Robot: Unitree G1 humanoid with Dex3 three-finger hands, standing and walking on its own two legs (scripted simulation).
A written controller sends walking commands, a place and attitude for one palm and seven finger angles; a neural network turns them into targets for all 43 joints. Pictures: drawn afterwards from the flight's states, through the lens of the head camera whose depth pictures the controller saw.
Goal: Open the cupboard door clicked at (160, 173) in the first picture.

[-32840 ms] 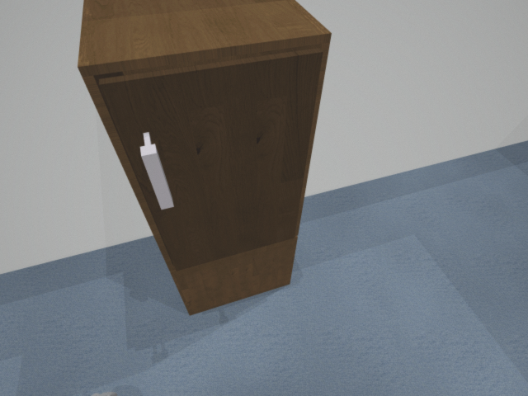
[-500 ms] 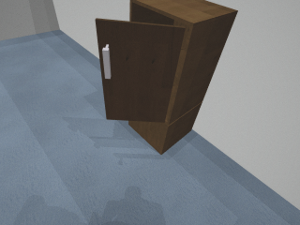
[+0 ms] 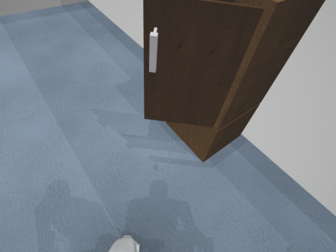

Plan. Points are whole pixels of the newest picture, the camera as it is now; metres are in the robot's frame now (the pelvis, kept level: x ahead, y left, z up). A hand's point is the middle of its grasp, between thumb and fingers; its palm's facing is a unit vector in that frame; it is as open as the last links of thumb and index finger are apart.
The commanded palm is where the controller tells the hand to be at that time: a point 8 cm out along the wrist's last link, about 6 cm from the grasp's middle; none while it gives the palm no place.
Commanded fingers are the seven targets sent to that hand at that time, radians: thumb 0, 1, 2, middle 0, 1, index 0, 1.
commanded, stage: shuffle to correct the standing spot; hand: left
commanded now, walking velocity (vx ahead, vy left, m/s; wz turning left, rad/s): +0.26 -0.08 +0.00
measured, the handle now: (154, 50) +0.74 +0.10 +0.06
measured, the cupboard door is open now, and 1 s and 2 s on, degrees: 47 47 47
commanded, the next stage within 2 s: come to a stop and stand still in 1.42 s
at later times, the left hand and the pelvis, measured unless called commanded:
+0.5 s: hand (109, 197) +0.27 +0.18 -0.14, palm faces -0.07 -0.98 -0.18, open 7.4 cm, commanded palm none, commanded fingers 0.00 0.90 0.90 -0.20 -0.30 -0.20 -0.30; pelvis +0.15 +0.01 +0.02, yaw -2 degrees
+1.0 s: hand (120, 191) +0.30 +0.15 -0.16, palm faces +0.01 -0.99 -0.13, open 7.3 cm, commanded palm none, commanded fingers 0.00 0.90 0.90 -0.20 -0.30 -0.20 -0.30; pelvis +0.26 -0.03 +0.03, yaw +0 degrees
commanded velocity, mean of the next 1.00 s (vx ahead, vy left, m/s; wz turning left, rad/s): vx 0.09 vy -0.16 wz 0.00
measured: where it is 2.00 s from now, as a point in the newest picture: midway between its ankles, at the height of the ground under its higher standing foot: outside the picture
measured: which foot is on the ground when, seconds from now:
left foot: down 0.00-0.52, up 0.54-0.76, down 0.78-1.00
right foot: down 0.00-0.02, up 0.04-0.50, down 0.52-0.80, up 0.82-1.00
